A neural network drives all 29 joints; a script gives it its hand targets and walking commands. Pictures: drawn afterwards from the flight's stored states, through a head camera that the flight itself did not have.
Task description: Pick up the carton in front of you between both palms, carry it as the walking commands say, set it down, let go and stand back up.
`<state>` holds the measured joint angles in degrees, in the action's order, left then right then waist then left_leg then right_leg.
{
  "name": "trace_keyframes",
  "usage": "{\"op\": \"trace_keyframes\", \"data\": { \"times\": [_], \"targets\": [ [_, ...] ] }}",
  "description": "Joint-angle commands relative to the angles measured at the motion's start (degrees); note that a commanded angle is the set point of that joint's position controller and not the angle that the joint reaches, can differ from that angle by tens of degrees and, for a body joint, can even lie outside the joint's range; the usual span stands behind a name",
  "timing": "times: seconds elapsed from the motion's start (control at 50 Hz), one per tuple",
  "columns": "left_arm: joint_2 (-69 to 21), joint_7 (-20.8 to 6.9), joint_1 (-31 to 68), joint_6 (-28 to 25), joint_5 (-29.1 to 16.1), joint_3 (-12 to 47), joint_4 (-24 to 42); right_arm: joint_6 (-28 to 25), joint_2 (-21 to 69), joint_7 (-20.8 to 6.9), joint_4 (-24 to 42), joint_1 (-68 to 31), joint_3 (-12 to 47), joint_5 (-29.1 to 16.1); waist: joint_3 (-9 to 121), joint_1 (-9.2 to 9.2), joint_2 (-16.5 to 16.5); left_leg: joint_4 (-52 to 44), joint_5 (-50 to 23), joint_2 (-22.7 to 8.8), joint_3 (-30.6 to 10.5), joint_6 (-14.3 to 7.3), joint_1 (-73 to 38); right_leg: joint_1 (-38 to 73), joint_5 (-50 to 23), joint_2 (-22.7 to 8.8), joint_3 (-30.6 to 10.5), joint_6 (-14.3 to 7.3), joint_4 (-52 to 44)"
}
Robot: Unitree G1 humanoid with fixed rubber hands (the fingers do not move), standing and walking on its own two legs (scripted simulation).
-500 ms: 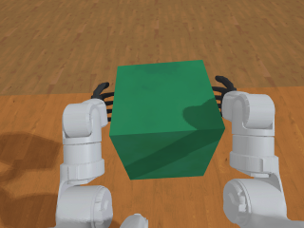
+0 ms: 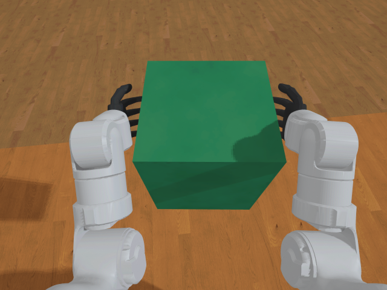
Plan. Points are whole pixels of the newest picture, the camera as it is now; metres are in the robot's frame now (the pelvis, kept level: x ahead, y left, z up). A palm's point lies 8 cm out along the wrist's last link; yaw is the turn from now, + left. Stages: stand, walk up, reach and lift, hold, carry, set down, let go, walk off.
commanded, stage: carry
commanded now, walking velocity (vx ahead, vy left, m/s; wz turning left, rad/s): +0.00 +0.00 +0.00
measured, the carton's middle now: (204, 144) +0.40 -0.01 +0.08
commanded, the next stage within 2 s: none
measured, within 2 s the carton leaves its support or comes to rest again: neither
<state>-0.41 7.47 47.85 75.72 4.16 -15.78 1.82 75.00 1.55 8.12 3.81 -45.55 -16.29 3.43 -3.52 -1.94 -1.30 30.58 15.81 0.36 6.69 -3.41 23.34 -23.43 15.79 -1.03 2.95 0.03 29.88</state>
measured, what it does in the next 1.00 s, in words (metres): stands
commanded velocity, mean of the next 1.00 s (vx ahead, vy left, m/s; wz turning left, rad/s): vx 0.00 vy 0.00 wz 0.00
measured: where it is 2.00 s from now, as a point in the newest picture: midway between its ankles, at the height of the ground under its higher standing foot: outside the picture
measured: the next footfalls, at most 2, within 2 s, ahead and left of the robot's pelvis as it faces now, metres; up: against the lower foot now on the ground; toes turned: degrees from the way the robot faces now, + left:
none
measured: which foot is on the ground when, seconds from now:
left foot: down 0.00-1.00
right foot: down 0.00-1.00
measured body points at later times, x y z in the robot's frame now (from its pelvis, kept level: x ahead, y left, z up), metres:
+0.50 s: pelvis +0.06 -0.01 +0.00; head +0.03 -0.01 +0.45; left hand +0.41 +0.15 +0.12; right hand +0.41 -0.16 +0.12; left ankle +0.05 +0.09 -0.73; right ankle +0.06 -0.11 -0.73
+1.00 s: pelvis +0.04 -0.01 +0.00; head +0.00 -0.01 +0.45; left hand +0.39 +0.15 +0.13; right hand +0.39 -0.15 +0.13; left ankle +0.05 +0.09 -0.73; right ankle +0.06 -0.11 -0.73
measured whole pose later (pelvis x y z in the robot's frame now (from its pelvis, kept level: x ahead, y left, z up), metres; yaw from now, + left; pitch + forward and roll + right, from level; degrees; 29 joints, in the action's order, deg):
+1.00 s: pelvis +0.04 -0.01 +0.00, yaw +1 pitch +0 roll +0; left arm 0.3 6.8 37.9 70.2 4.1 -10.4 -15.3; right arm 70.4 0.1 6.5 -14.6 -37.7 -11.2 4.7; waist 5.9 0.3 0.1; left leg 30.6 20.2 -0.5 5.5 -1.8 15.3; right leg -15.5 19.4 -0.7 4.8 -0.7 30.1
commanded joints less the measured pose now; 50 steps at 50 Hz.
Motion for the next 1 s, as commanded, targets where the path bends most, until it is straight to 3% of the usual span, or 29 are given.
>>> {"op": "trace_keyframes", "data": {
  "times": [0.0, 0.02, 0.04, 0.14, 0.24, 0.36, 0.44, 0.56, 0.98],
  "targets": [
    [-55.53, -11.20, 38.15, 0.14, -22.61, 37.03, 2.21, 0.67, 54.70, -14.04, 2.41, -42.21, 39.71, -25.44, 41.23, 2.02, 3.39, 4.79, -16.77, -8.41, -6.18, -0.68, -10.68, 24.94, -25.91, -9.27, -8.01, -3.21, -3.82],
    [-55.09, -11.62, 38.46, -0.07, -21.96, 36.66, 0.44, 1.23, 55.15, -14.24, 2.14, -43.24, 39.84, -25.64, 39.82, 2.63, -3.66, 2.79, -7.54, -5.50, -5.01, 1.47, -8.28, 25.22, -41.21, -12.65, -9.82, -6.34, 1.44],
    [-54.93, -12.14, 37.47, 0.11, -22.28, 36.42, -1.44, 1.53, 55.09, -14.37, 0.26, -43.46, 39.50, -25.36, 39.56, 2.44, -6.13, 2.59, -3.59, -5.20, -5.05, 2.03, -8.51, 25.04, -44.26, -12.60, -9.39, -6.84, 1.99],
    [-58.75, -14.36, 36.16, -0.22, -23.31, 33.86, -9.23, 0.70, 59.03, -15.04, -11.17, -39.53, 36.13, -23.60, 36.72, 1.67, -1.98, 3.48, -20.32, -6.78, -6.34, 0.99, -15.33, 17.30, -33.63, -7.47, -4.83, -3.47, 3.87],
    [-63.75, -15.80, 34.52, -3.23, -23.04, 30.91, -15.60, -2.49, 63.16, -16.29, -18.23, -35.35, 31.73, -22.05, 32.06, 1.80, 1.12, 1.86, -19.89, -7.20, -6.59, 1.18, -15.30, 14.73, -25.93, -6.65, -4.41, -2.77, 2.10],
    [-66.74, -15.44, 37.86, -6.96, -25.58, 33.71, -10.01, -6.21, 65.52, -15.83, -12.84, -38.63, 33.39, -23.85, 29.46, 1.97, 1.47, -0.53, -12.78, -7.29, -7.17, 0.95, -15.30, 14.04, -16.51, -6.61, -4.69, -2.64, -0.64],
    [-65.80, -14.38, 36.58, -7.32, -26.51, 35.70, -6.46, -6.43, 64.64, -14.76, -9.37, -37.85, 35.50, -24.67, 30.71, 2.00, 1.07, -0.63, -12.56, -7.42, -7.41, 0.81, -16.22, 15.13, -15.31, -6.64, -4.61, -2.75, -0.89],
    [-64.28, -14.29, 31.69, -6.97, -25.09, 35.33, -8.71, -6.17, 63.18, -14.89, -11.25, -33.27, 35.59, -23.62, 30.99, 2.07, 1.16, -0.55, -15.17, -7.65, -7.48, 0.90, -16.18, 15.89, -17.12, -6.50, -4.19, -2.68, -0.34],
    [-64.45, -14.52, 32.37, -7.52, -25.02, 35.22, -9.38, -6.57, 62.94, -15.17, -11.62, -33.91, 35.12, -23.20, 27.76, 2.19, 1.50, -3.87, -8.50, -7.98, -7.94, 0.67, -14.42, 13.41, -8.57, -6.41, -4.22, -2.46, -3.34]
  ]
}}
